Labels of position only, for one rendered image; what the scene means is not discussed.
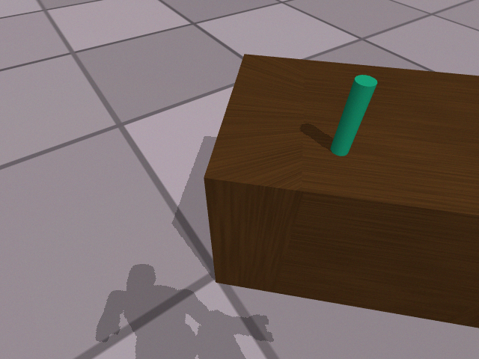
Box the can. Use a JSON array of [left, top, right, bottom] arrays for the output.
[[331, 75, 377, 156]]

